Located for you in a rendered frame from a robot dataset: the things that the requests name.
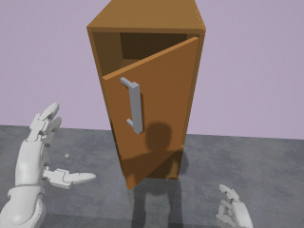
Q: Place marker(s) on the right robot hand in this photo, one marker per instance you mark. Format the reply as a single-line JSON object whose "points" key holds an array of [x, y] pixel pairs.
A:
{"points": [[238, 215]]}

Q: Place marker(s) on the left robot hand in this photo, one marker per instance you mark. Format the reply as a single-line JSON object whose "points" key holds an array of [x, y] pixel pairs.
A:
{"points": [[30, 166]]}

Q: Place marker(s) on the cupboard door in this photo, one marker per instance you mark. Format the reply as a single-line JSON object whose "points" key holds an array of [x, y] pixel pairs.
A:
{"points": [[165, 80]]}

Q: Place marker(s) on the robot left forearm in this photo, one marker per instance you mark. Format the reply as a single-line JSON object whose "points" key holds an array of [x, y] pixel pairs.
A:
{"points": [[25, 208]]}

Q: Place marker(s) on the handle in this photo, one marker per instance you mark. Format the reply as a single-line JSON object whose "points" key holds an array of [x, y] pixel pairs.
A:
{"points": [[135, 104]]}

